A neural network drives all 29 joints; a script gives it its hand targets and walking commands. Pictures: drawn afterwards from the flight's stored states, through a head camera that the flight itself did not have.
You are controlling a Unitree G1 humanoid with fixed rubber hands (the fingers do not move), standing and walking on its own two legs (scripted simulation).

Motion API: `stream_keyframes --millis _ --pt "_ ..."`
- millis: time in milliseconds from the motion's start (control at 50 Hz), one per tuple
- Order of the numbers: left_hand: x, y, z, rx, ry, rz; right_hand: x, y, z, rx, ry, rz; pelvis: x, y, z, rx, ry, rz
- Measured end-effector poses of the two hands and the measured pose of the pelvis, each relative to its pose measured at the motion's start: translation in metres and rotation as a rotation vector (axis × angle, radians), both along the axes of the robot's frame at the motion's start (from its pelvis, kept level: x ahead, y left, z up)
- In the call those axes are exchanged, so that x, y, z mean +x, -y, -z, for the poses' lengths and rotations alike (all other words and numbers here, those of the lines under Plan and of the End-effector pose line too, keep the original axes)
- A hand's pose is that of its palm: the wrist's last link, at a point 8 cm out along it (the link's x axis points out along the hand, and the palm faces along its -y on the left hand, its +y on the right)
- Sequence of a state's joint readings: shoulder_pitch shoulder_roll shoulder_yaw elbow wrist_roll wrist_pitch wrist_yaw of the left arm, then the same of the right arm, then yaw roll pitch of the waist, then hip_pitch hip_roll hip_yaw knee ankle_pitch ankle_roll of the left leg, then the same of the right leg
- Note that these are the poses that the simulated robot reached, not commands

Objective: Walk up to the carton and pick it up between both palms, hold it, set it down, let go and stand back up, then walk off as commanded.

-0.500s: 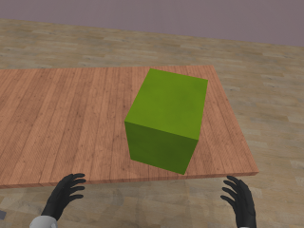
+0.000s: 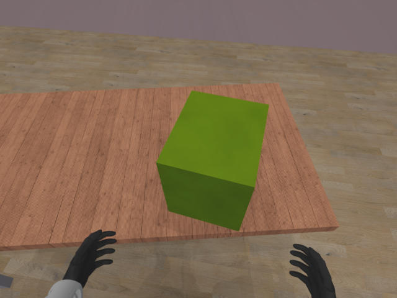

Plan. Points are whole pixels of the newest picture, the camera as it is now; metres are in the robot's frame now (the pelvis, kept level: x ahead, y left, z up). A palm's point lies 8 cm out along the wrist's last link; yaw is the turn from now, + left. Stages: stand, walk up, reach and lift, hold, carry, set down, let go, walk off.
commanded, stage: set down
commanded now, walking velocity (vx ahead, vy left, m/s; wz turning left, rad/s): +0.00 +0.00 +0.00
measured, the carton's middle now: (215, 161) +0.40 -0.01 +0.00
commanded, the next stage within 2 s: let go in 0.68 s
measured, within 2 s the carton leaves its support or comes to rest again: neither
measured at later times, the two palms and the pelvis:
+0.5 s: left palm (86, 278) +0.16 +0.25 -0.05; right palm out of the picture +0.13 -0.21 -0.06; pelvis +0.00 +0.00 +0.00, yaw +0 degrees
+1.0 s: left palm (92, 278) +0.16 +0.24 -0.07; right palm (330, 293) +0.14 -0.23 -0.08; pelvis +0.00 +0.00 +0.00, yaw +0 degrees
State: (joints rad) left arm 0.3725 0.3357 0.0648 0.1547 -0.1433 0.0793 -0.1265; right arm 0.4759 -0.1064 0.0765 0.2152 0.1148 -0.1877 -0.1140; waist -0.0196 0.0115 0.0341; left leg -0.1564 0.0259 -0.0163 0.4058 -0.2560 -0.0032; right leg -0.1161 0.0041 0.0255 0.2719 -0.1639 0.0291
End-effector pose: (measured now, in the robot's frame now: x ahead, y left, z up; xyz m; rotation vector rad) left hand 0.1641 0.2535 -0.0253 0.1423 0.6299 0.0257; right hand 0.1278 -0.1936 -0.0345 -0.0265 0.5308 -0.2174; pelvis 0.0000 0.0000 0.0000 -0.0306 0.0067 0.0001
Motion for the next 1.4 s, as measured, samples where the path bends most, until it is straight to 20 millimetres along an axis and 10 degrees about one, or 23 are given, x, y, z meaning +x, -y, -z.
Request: stream_keyframes --millis 1180,1400 --pt "0.002 0.012 0.041 0.068 -0.174 -0.088 0.008 0.039 0.051 -0.077 -0.216 -0.152 0.001 0.001 0.0 0.001 0.003 0.0" --pt "-0.019 -0.001 0.043 0.168 -0.153 -0.078 -0.023 0.095 0.059 -0.227 -0.439 -0.136 -0.01 0.008 0.003 0.015 0.026 -0.002"
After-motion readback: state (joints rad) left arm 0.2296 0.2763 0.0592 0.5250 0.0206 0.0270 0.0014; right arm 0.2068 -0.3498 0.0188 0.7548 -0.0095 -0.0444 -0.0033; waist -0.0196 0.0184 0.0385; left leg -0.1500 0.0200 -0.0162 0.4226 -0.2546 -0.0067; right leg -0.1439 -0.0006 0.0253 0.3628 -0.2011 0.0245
